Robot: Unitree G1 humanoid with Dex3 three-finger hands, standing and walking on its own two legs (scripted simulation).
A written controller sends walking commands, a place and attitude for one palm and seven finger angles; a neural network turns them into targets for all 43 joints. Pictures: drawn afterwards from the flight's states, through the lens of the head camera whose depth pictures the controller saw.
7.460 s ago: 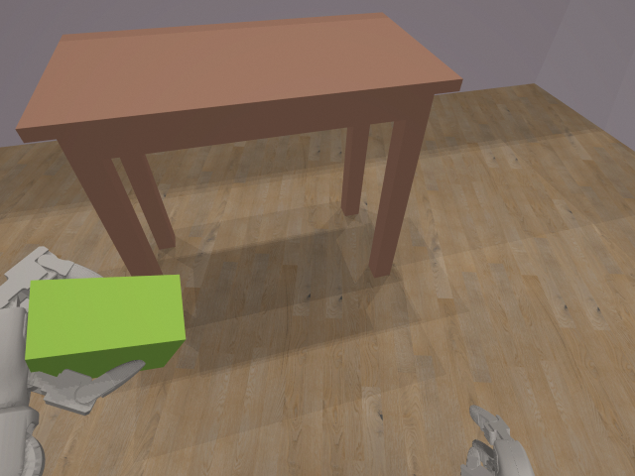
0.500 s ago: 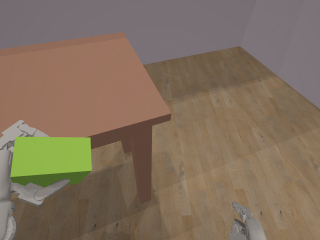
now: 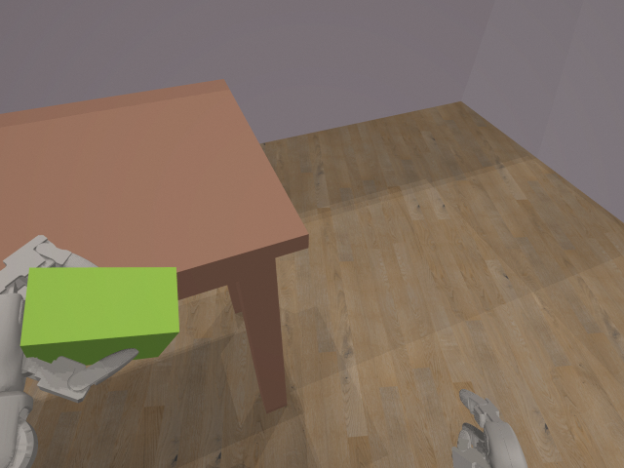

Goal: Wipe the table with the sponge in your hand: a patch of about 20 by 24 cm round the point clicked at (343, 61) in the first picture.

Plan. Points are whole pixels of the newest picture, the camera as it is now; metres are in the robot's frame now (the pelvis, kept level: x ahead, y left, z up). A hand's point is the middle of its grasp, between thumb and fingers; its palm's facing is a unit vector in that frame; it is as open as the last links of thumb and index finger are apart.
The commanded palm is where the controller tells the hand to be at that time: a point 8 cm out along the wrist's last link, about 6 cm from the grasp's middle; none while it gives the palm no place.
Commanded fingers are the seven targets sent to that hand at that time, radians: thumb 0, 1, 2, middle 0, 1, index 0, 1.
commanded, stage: come to a stop and stand still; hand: left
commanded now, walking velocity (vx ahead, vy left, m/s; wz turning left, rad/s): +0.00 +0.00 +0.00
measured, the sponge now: (125, 318) +0.23 +0.21 +0.14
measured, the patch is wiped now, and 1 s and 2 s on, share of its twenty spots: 0.00 0.00 0.00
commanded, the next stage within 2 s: look again from close up in 0.04 s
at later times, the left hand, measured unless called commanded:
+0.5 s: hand (58, 334) +0.20 +0.26 +0.16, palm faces +0.38 -0.85 -0.36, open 10.3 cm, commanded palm +0.14 +0.29 +0.18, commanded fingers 0.00 0.10 1.30 -1.20 -1.60 -1.20 -1.60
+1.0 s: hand (75, 293) +0.24 +0.26 +0.16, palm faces +0.38 -0.83 -0.41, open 10.3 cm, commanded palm +0.18 +0.30 +0.18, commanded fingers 0.00 0.10 1.30 -1.20 -1.60 -1.20 -1.60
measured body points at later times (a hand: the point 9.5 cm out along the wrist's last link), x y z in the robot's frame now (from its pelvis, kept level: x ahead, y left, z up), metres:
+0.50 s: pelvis -0.01 +0.01 +0.00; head -0.01 +0.02 +0.45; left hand +0.17 +0.30 +0.17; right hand +0.16 -0.21 -0.08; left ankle +0.02 +0.08 -0.74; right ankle -0.06 -0.07 -0.74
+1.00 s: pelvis +0.02 +0.02 -0.01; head +0.03 +0.02 +0.44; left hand +0.21 +0.30 +0.18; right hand +0.18 -0.21 -0.10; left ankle +0.02 +0.08 -0.74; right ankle -0.04 -0.08 -0.74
